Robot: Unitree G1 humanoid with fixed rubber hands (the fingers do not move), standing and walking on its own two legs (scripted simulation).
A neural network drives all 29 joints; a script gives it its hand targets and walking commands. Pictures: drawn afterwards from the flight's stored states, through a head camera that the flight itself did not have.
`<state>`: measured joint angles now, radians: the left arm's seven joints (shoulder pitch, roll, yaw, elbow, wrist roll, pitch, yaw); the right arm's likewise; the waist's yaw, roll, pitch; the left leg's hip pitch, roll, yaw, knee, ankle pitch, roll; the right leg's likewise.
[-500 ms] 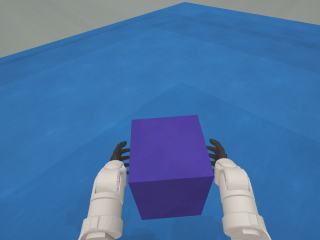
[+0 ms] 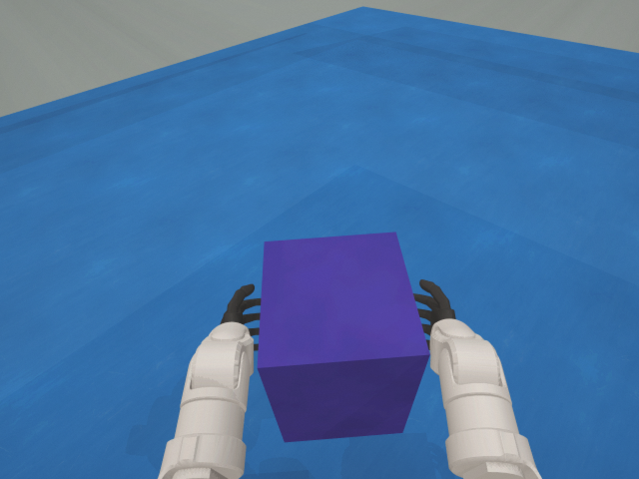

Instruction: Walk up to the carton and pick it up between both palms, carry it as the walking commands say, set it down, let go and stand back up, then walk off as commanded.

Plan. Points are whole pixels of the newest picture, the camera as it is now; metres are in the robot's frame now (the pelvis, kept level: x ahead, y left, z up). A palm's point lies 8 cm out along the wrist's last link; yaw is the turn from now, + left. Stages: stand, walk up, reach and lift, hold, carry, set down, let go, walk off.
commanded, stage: hold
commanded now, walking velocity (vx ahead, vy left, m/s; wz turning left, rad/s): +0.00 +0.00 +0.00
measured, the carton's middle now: (337, 342) +0.31 -0.01 -0.02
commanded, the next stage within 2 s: carry in 0.48 s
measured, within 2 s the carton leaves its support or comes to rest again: neither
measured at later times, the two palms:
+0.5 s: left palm (231, 337) +0.29 +0.13 +0.04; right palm (438, 329) +0.29 -0.14 +0.04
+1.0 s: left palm (263, 258) +0.40 +0.09 +0.08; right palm (453, 267) +0.37 -0.18 +0.07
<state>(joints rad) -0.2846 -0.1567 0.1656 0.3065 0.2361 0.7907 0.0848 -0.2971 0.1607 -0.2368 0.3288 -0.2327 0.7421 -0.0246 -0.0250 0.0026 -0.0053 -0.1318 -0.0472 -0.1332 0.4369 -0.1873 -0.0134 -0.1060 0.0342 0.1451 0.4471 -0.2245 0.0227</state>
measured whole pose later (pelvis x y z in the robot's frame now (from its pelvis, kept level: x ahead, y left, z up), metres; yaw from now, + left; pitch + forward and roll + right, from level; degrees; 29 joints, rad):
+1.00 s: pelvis +0.10 -0.02 +0.00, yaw -7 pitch +6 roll -2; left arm -0.25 -0.08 0.06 -0.15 0.07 1.19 0.15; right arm -0.22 0.14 -0.07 -0.15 -0.11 1.14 -0.14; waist 0.02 0.04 -0.12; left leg -0.20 0.13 0.15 0.42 -0.31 -0.05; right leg -0.46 0.00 -0.10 0.62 -0.37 -0.02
